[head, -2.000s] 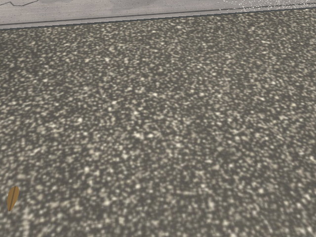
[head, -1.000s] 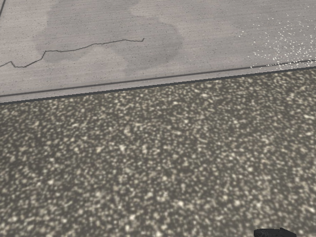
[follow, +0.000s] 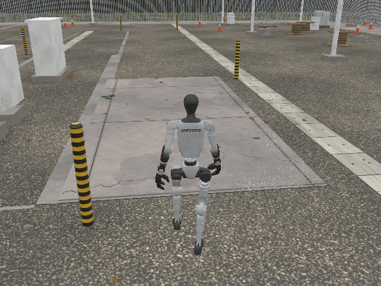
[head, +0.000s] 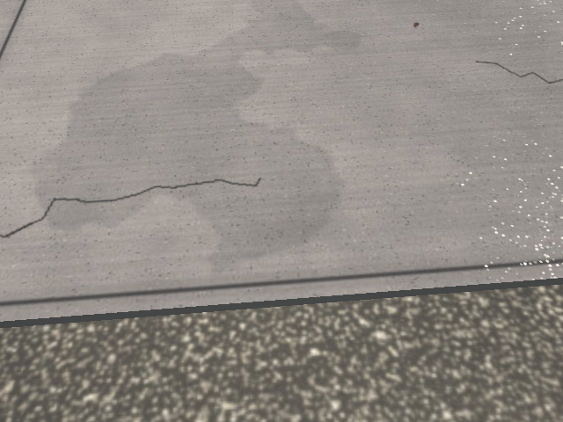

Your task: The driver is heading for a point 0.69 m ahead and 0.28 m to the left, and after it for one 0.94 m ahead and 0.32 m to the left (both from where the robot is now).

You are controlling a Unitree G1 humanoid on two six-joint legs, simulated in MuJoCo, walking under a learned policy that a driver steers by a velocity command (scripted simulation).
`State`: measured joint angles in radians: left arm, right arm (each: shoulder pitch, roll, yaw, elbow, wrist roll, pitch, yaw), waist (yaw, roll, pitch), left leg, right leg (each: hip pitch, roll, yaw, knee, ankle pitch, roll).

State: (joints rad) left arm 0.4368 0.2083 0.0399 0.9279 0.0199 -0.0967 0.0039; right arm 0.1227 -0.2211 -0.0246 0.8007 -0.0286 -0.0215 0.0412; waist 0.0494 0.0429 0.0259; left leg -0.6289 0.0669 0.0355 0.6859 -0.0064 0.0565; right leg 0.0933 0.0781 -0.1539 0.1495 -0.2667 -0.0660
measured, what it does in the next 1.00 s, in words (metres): walks ahead, turning left: left foot, then right foot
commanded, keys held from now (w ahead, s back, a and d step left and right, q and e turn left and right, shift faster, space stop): w+q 1.00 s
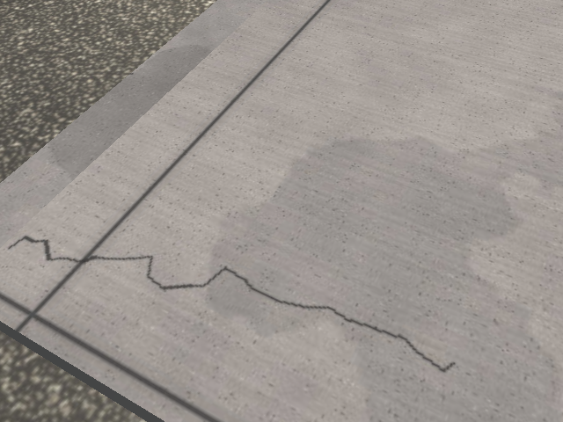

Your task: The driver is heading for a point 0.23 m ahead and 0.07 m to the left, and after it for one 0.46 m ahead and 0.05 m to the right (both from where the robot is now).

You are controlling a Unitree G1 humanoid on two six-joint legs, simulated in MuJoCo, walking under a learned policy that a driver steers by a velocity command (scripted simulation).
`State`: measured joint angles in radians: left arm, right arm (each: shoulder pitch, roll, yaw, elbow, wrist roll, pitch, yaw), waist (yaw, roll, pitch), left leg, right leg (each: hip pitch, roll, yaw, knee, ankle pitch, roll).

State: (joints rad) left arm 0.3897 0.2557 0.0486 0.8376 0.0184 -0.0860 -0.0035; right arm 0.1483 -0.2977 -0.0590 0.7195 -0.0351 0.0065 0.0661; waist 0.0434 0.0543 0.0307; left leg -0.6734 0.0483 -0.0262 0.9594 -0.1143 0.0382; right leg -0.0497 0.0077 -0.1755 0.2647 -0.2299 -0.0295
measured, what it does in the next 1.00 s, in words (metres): walks ahead: left foot, then right foot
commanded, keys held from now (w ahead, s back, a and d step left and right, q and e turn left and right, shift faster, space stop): w+q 0.26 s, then w+e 0.20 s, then no key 0.54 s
